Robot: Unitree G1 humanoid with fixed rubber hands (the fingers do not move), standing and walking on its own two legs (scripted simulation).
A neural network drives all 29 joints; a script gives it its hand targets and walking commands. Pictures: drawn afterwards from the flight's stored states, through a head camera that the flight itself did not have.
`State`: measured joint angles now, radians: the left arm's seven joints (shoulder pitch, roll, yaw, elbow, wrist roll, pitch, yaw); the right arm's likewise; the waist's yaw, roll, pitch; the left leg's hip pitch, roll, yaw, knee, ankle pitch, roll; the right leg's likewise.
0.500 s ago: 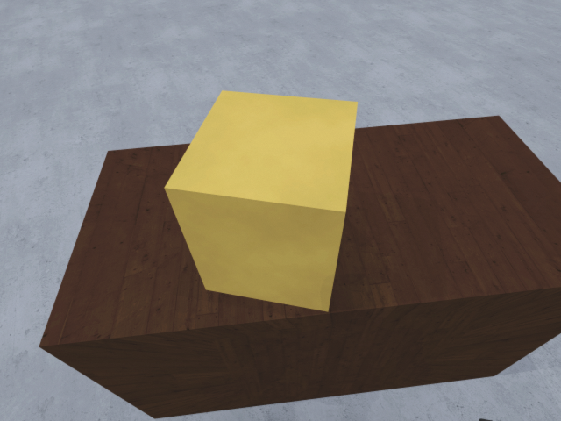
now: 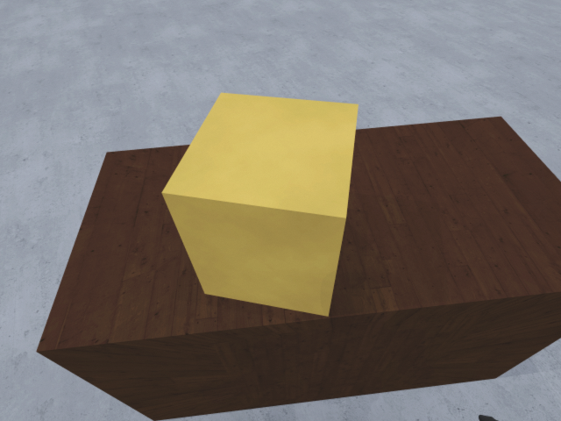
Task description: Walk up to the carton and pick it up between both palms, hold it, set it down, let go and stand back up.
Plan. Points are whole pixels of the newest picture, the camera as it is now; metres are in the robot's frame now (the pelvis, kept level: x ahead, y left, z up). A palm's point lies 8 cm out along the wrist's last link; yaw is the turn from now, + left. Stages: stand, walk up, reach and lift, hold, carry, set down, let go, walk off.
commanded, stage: stand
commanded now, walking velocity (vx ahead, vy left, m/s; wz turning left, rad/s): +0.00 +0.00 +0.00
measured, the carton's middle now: (275, 206) +0.46 +0.03 +0.02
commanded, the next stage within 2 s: none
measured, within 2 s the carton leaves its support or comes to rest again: neither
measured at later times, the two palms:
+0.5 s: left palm out of the picture +0.07 +0.29 -0.12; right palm out of the picture +0.08 -0.30 -0.12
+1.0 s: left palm out of the picture +0.07 +0.29 -0.12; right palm out of the picture +0.08 -0.30 -0.12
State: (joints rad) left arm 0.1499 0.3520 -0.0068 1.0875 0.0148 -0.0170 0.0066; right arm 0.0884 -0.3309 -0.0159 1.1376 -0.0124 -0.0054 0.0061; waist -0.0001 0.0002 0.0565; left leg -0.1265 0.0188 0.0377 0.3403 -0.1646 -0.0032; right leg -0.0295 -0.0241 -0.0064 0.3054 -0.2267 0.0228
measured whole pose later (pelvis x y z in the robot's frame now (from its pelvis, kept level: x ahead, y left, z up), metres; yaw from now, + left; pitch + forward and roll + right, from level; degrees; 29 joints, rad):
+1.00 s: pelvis +0.01 -0.01 +0.00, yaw +0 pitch -3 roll +0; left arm 0.15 0.36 0.00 1.09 0.01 -0.02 0.01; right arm 0.09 -0.33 -0.02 1.13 -0.01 0.00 0.00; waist 0.00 0.00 0.06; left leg -0.11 0.03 0.04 0.33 -0.17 -0.02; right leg -0.02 -0.01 -0.01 0.30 -0.23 0.01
